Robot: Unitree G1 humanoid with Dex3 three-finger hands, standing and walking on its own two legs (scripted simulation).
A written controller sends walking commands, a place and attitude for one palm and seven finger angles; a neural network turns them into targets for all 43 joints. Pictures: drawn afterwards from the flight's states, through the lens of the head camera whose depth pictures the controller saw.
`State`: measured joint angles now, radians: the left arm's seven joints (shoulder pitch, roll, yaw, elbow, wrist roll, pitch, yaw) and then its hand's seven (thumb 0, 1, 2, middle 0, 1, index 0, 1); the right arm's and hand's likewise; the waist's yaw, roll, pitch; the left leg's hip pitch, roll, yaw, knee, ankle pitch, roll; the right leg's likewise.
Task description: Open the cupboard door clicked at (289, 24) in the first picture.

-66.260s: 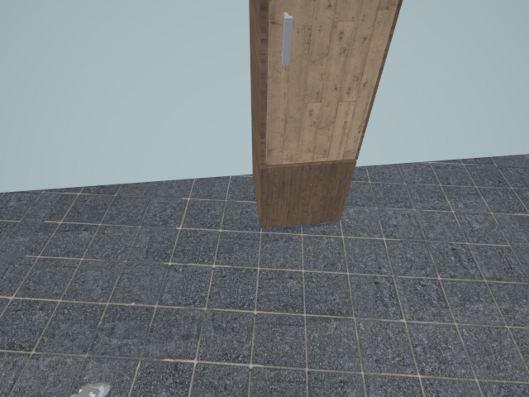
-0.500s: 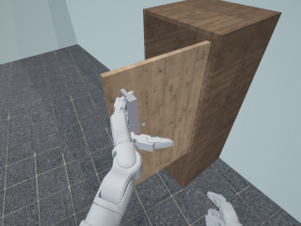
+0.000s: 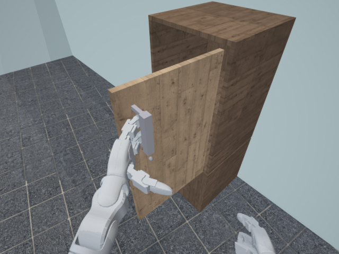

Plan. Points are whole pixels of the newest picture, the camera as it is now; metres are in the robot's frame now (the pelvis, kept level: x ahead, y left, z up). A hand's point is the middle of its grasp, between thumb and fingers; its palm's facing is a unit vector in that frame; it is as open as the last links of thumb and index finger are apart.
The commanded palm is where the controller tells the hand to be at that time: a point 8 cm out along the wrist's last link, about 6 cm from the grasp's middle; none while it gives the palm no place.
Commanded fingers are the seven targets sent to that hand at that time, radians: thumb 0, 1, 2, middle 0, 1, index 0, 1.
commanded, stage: slide the hand sideways off the handle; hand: left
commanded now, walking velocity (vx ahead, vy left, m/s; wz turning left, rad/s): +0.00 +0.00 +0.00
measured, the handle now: (142, 130) +0.36 +0.10 +0.14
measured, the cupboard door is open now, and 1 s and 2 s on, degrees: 88 88 88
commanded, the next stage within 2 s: draw the hand back to the body in 0.68 s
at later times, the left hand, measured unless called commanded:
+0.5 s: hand (128, 170) +0.25 +0.11 +0.13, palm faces +0.00 -1.00 -0.02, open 16.2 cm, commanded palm +0.21 +0.17 +0.14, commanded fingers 0.00 -0.50 0.30 -0.15 -0.30 -0.15 -0.30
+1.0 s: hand (107, 184) +0.21 +0.14 +0.14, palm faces +0.02 -1.00 -0.06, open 16.3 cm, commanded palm +0.18 +0.20 +0.15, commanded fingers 0.00 -0.50 0.30 -0.15 -0.30 -0.15 -0.30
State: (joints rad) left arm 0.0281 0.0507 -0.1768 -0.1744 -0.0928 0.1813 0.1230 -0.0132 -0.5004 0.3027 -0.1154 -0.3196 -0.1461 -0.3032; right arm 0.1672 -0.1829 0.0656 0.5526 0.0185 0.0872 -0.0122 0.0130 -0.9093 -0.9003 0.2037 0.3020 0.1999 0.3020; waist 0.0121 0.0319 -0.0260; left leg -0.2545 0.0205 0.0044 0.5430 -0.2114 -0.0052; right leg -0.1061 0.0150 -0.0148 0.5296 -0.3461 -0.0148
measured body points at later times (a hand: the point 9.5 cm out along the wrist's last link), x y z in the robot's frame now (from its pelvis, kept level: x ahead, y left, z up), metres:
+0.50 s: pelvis +0.03 -0.02 +0.00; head -0.01 -0.04 +0.45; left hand +0.24 +0.16 +0.14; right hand +0.24 -0.23 -0.07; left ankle +0.06 +0.12 -0.73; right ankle -0.03 -0.11 -0.73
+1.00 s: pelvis +0.02 -0.02 -0.01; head -0.02 -0.05 +0.44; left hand +0.21 +0.19 +0.14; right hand +0.21 -0.23 -0.07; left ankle +0.06 +0.12 -0.73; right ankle -0.03 -0.11 -0.73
